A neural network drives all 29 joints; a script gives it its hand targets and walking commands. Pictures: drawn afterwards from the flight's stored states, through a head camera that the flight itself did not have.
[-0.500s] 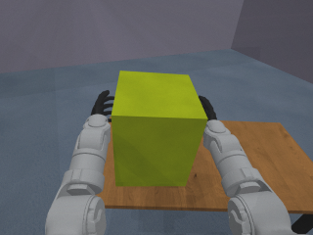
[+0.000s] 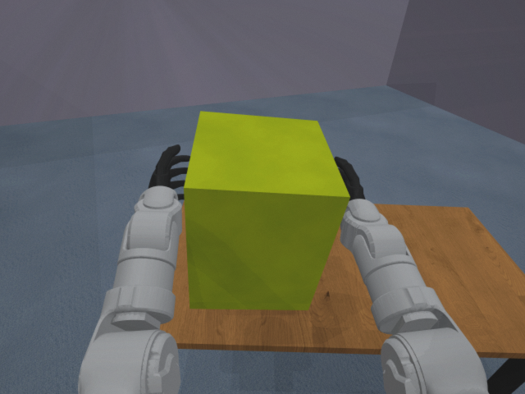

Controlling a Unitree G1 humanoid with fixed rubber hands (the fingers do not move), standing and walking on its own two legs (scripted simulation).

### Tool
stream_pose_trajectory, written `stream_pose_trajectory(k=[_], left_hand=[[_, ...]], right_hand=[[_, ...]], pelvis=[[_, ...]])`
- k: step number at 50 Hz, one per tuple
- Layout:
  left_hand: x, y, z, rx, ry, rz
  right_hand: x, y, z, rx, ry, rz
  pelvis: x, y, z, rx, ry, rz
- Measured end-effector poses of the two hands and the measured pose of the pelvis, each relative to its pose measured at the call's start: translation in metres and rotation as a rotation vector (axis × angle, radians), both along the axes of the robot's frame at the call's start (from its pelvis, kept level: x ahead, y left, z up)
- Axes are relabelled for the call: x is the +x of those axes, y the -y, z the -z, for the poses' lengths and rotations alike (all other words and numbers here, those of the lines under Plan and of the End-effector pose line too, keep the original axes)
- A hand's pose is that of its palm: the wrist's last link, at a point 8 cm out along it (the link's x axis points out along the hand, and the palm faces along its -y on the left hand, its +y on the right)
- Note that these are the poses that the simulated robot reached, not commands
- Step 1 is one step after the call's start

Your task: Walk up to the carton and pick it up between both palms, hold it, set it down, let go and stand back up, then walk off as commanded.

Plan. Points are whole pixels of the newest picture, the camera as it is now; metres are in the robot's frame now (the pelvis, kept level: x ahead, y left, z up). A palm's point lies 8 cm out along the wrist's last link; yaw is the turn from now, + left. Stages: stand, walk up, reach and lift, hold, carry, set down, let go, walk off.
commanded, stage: hold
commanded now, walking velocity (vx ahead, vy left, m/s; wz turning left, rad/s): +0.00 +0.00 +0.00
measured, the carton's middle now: (255, 212) +0.40 +0.03 +0.14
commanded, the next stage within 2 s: none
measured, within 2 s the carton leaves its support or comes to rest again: neither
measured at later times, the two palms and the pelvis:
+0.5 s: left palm (158, 192) +0.37 +0.17 +0.20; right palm (350, 205) +0.37 -0.12 +0.18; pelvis +0.00 +0.00 +0.00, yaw +0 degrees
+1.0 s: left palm (156, 191) +0.36 +0.17 +0.21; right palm (350, 205) +0.37 -0.12 +0.19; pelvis +0.00 +0.00 +0.00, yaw +0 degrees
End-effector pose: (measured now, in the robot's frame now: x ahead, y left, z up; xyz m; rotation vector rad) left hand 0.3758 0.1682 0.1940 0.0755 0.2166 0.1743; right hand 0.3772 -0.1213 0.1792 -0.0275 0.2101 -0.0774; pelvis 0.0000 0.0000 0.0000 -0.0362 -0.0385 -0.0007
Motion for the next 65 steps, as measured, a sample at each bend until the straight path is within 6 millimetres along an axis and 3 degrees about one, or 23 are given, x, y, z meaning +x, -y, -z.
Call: stream_pose_trajectory(k=[48, 65], left_hand=[[-0.011, -0.004, -0.012, 0.002, 0.027, -0.001], [-0.010, -0.004, -0.008, 0.008, 0.010, 0.003]], right_hand=[[-0.009, -0.005, -0.006, 0.018, 0.032, 0.000], [-0.008, -0.004, -0.002, 0.018, 0.018, 0.002]], pelvis=[[-0.003, 0.000, 0.000, 0.000, 0.019, -0.001], [-0.004, 0.000, 0.000, 0.000, 0.024, -0.002]])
